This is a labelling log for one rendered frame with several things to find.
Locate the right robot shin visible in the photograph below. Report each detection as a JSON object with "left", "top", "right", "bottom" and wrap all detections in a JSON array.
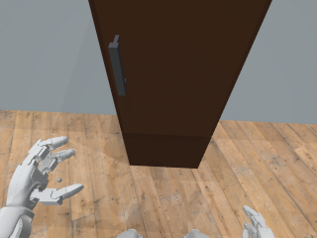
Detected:
[{"left": 189, "top": 229, "right": 200, "bottom": 233}]

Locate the handle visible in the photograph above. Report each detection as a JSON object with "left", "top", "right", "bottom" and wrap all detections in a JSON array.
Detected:
[{"left": 108, "top": 35, "right": 127, "bottom": 96}]

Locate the cupboard door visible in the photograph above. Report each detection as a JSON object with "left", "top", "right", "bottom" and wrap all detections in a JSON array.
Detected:
[{"left": 94, "top": 0, "right": 266, "bottom": 137}]

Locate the robot left hand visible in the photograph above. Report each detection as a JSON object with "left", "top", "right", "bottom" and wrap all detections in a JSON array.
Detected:
[{"left": 6, "top": 136, "right": 84, "bottom": 210}]

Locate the left robot forearm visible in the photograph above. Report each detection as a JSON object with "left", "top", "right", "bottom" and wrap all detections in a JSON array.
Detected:
[{"left": 0, "top": 205, "right": 35, "bottom": 238}]

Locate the robot right hand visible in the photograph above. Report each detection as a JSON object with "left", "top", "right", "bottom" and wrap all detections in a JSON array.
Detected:
[{"left": 242, "top": 205, "right": 275, "bottom": 238}]

